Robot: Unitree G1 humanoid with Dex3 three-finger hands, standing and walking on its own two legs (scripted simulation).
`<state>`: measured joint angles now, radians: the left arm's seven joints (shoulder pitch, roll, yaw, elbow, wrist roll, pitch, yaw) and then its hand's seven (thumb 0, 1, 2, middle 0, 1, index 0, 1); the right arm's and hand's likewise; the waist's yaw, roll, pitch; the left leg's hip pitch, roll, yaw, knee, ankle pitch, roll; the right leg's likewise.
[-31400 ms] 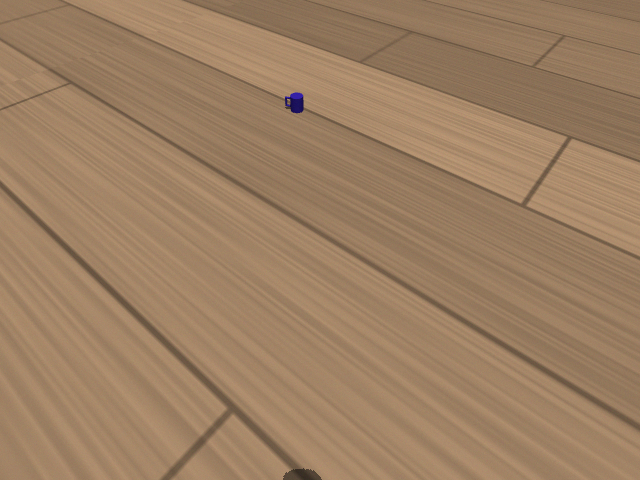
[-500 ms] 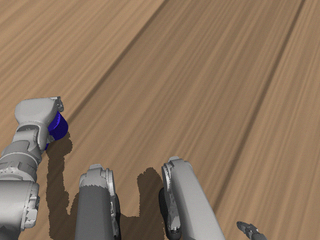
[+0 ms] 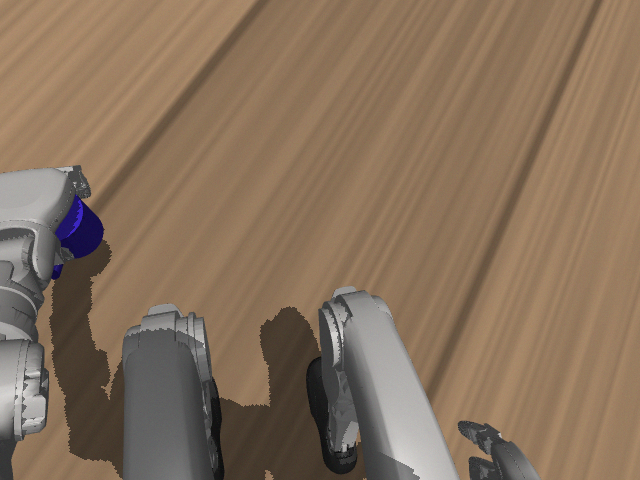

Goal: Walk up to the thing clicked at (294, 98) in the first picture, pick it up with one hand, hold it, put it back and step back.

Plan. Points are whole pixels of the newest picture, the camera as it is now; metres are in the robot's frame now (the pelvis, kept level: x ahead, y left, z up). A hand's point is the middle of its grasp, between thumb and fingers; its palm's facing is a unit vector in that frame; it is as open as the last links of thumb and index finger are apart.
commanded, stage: crouch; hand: left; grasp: from above
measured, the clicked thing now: (58, 235) +0.42 +0.30 -0.22
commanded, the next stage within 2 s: lower in 0.38 s
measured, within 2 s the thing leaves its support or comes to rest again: rests again in 1.58 s
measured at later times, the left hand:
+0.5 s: hand (61, 227) +0.44 +0.30 -0.22, palm faces -0.46 -0.08 -0.89, open 10.0 cm
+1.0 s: hand (80, 237) +0.44 +0.29 -0.28, palm faces -0.44 -0.09 -0.89, open 10.0 cm
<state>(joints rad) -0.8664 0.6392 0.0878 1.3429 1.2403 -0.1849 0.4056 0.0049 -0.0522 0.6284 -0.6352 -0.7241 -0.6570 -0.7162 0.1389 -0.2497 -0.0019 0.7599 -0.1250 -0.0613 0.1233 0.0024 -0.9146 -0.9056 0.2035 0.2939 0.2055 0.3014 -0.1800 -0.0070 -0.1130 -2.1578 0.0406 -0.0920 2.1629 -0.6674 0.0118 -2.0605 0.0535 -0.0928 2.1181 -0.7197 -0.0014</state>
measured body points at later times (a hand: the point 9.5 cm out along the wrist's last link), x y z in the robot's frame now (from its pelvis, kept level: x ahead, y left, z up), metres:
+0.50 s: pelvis -0.01 +0.00 -0.05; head +0.23 +0.06 +0.33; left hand +0.46 +0.30 -0.17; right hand +0.04 -0.27 -0.16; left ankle +0.08 +0.12 -0.37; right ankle +0.08 -0.11 -0.37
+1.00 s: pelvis -0.01 +0.00 -0.08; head +0.25 +0.08 +0.28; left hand +0.46 +0.30 -0.23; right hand +0.05 -0.27 -0.18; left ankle +0.08 +0.12 -0.37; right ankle +0.08 -0.11 -0.37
